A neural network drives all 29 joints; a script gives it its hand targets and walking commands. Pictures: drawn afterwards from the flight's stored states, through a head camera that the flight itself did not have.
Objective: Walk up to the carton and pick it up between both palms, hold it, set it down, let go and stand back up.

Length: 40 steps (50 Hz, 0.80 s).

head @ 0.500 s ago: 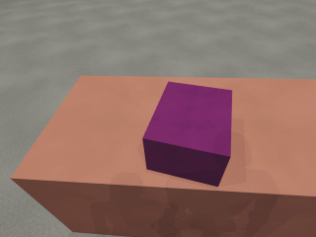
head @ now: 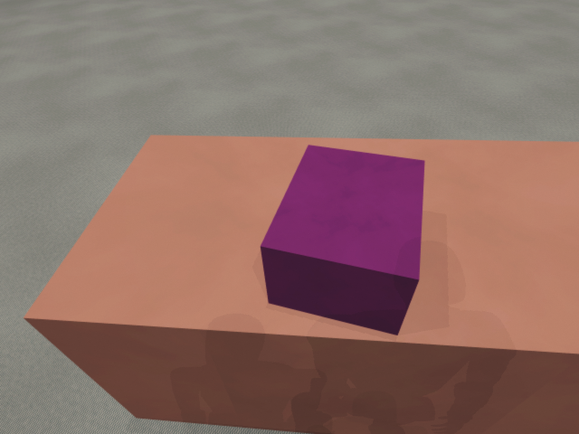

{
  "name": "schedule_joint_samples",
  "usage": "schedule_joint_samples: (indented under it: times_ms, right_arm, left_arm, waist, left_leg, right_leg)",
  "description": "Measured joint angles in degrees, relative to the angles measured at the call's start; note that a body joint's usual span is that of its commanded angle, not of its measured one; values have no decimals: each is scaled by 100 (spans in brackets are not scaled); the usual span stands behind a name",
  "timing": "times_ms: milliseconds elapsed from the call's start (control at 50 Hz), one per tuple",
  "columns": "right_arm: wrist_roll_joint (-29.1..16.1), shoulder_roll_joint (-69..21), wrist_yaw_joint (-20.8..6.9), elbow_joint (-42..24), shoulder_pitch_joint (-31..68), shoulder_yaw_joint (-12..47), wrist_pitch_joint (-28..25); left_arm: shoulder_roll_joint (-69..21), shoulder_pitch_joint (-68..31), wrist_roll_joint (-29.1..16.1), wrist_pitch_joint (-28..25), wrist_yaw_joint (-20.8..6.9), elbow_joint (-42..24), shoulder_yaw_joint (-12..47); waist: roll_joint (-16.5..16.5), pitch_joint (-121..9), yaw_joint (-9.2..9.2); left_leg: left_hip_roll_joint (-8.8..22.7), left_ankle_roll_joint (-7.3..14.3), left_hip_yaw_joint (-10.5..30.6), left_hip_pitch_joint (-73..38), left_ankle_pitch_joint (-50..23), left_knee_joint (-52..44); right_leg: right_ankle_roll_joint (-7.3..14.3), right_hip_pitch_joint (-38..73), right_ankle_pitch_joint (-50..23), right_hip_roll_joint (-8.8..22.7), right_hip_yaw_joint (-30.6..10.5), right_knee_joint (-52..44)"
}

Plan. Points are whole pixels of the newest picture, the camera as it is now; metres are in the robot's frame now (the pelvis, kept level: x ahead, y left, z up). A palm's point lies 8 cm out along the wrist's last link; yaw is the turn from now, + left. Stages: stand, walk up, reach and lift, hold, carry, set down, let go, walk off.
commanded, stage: stand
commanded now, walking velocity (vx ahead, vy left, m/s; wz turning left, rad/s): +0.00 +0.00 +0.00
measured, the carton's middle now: (348, 230) +0.51 -0.09 -0.04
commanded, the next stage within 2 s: none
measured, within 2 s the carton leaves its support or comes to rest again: neither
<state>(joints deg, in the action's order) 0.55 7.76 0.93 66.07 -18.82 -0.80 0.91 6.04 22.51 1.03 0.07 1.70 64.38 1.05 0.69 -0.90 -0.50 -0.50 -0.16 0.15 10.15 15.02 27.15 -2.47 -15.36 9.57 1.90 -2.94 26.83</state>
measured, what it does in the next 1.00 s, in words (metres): stands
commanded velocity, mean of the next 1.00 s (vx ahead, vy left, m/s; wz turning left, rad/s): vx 0.00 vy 0.00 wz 0.00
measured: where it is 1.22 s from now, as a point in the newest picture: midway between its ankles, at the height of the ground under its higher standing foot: outside the picture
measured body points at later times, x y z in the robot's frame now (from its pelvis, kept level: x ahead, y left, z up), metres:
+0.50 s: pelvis +0.01 -0.01 +0.00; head +0.00 -0.02 +0.45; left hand -0.03 +0.19 -0.16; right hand -0.03 -0.21 -0.17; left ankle +0.00 +0.12 -0.74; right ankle +0.06 -0.14 -0.74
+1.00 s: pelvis +0.02 -0.01 +0.00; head +0.01 -0.02 +0.45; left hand -0.01 +0.19 -0.16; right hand -0.01 -0.21 -0.17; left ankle +0.00 +0.12 -0.74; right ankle +0.06 -0.14 -0.74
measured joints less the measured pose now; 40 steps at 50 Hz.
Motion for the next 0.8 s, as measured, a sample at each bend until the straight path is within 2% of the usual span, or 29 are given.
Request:
schedule_joint_samples:
  times_ms: [580, 800]
  right_arm:
    - [-14, -97, 70, 13, -113, 85, -62]
    - [-4, -128, 89, 38, -100, 100, -96]
  left_arm:
    - [-92, -291, -25, 3, 17, 148, -29]
    - [-49, -385, -34, -25, -8, 163, -70]
  waist:
    - [-13, 117, 46]
    - [-30, 142, 6]
  left_leg:
    - [61, -67, 25, -43, 58, -31]
    - [81, -80, 26, -124, 93, -72]
  right_leg:
    - [62, -5, 100, -60, 10, 61]
    - [76, 55, 149, -75, 15, 57]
